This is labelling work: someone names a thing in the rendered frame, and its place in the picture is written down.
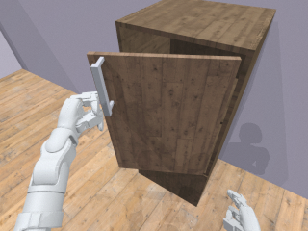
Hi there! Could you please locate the robot left forearm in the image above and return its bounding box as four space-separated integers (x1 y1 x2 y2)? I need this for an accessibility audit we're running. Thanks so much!
13 127 79 231

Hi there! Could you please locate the handle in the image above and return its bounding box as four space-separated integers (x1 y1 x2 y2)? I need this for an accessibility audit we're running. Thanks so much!
90 56 115 116

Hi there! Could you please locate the robot right hand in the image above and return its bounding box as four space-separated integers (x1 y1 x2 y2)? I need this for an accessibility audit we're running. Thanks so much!
223 190 261 231

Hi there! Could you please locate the cupboard door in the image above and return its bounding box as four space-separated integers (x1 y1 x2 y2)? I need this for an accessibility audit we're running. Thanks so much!
87 51 242 175

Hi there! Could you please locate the robot left hand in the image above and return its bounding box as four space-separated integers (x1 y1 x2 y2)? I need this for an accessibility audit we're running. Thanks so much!
57 91 104 138

